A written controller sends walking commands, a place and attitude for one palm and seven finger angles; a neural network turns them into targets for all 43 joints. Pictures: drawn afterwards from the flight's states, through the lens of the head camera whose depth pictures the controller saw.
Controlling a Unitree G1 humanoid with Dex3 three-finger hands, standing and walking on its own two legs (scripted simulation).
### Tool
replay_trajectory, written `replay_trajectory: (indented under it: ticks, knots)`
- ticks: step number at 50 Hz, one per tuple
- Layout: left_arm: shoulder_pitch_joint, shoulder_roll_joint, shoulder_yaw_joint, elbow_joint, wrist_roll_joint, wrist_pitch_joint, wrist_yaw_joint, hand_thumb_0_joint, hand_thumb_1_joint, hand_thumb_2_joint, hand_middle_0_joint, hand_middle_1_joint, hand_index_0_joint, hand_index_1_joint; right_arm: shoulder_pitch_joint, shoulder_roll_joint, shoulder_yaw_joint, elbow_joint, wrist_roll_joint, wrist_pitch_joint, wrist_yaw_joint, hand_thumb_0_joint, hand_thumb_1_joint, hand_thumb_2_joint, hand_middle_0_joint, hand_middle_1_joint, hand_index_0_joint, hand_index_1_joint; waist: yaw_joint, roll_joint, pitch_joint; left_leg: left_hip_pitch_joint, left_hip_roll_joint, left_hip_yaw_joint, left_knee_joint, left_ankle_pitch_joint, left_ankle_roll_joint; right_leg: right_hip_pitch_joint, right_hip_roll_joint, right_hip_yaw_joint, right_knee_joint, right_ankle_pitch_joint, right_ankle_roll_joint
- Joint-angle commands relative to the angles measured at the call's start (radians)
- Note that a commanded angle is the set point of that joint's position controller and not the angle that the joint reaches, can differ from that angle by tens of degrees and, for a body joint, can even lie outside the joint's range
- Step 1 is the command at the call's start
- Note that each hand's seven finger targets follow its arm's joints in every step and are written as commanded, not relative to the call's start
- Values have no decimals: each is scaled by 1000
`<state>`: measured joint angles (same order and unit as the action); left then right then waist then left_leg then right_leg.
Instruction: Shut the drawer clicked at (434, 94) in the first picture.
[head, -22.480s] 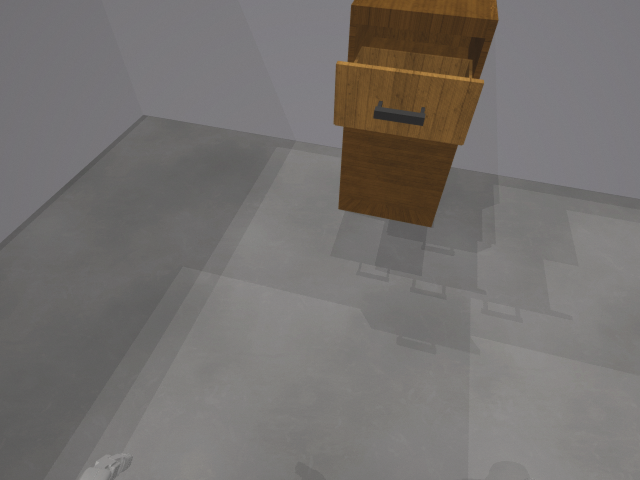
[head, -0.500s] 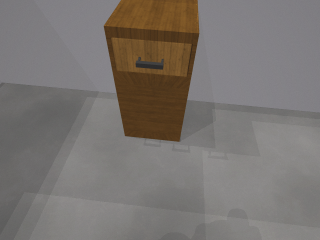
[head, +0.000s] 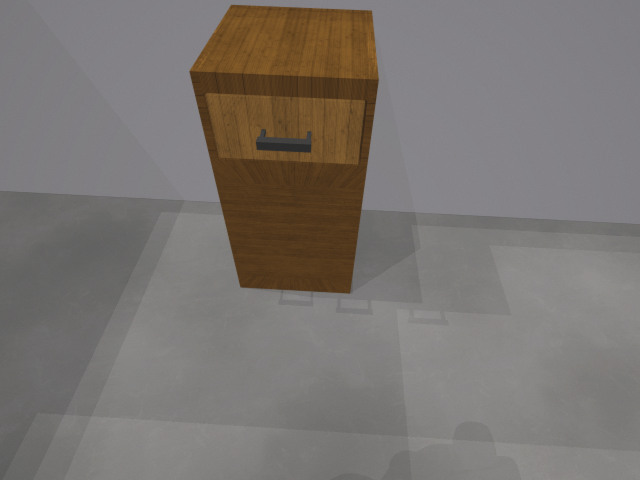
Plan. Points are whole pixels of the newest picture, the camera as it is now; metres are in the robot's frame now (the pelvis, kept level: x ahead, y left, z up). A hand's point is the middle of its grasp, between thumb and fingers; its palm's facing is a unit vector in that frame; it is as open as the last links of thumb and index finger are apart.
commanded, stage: let the arm hang, fingers relaxed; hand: left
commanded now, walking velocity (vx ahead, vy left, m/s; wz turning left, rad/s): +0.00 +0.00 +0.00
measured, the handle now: (285, 139) +0.87 +0.13 -0.07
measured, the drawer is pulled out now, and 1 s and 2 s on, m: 0.00 0.00 0.00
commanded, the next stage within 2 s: look to check the result in 0.08 s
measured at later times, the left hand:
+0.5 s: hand out of the picture +0.01 +0.17 -0.18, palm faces +0.03 -0.98 -0.19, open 7.4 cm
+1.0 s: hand out of the picture +0.07 +0.20 -0.17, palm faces +0.01 -0.97 -0.26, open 7.4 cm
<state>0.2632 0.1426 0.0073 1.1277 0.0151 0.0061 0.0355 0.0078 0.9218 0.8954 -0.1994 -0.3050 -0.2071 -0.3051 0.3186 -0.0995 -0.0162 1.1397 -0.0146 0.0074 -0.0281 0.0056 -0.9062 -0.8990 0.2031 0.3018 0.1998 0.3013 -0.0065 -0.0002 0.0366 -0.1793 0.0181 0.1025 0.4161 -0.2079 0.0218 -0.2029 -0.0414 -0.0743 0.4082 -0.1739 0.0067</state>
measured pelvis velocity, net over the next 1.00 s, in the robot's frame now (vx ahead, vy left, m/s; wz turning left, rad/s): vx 0.02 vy -0.01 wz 0.00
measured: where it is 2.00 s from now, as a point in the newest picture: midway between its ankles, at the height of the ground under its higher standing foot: outside the picture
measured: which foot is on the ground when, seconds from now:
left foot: down 0.00-1.00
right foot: down 0.00-1.00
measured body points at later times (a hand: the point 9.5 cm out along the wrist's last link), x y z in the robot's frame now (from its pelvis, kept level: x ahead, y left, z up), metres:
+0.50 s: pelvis +0.01 +0.00 +0.00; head +0.03 +0.00 +0.45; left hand +0.01 +0.22 -0.16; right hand +0.01 -0.22 -0.16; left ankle +0.01 +0.10 -0.74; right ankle +0.03 -0.12 -0.74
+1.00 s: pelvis +0.02 -0.01 +0.00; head +0.04 -0.01 +0.45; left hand +0.07 +0.25 -0.15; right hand +0.05 -0.26 -0.15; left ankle +0.01 +0.10 -0.74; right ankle +0.03 -0.12 -0.74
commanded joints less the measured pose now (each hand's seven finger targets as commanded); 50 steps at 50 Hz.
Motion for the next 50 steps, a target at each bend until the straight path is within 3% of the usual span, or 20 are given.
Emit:
replay_trajectory:
  ticks: [1, 20, 28, 32, 50]
  knots:
    - [78, 93, 21, -16, -1, -18, 3, 0, 900, 900, -200, -300, -200, -300, 79, -97, -18, -20, -1, -15, -6, 0, -900, -900, 200, 300, 200, 300, 4, 10, 55, -42, 94, -104, -114, -24, 14, -26, -63, 79, -85, -36, -36]
    - [52, 114, 30, -8, -1, -27, 1, 0, 900, 900, -200, -300, -200, -300, 42, -133, -27, -18, -1, -23, -10, 0, -900, -900, 200, 300, 200, 300, -3, 8, 28, 13, 103, -102, -105, 44, 17, -14, -70, 86, -91, 15, -41]
    - [17, 139, 33, -14, 0, -27, -3, 0, 900, 900, -200, -300, -200, -300, 0, -164, -29, -22, -2, -23, -9, 0, -900, -900, 200, 300, 200, 300, -3, 21, 46, 15, 107, -105, -118, 36, 14, -18, -71, 93, -101, 11, -40]
    - [-4, 161, 38, -18, 1, -31, -5, 0, 900, 900, -200, -300, -200, -300, -21, -188, -31, -28, -1, -27, -7, 0, -900, -900, 200, 300, 200, 300, -2, 4, 12, 35, 112, -108, -118, 68, 16, 4, -74, 92, -98, 40, -40]
    - [-89, 246, 45, -34, -2, -39, -12, 0, 900, 900, -200, -300, -200, -300, -98, -271, -32, -35, -3, -32, -2, 0, -900, -900, 200, 300, 200, 300, -1, -2, -23, 67, 119, -111, -132, 136, 9, 53, -87, 99, -113, 123, -44]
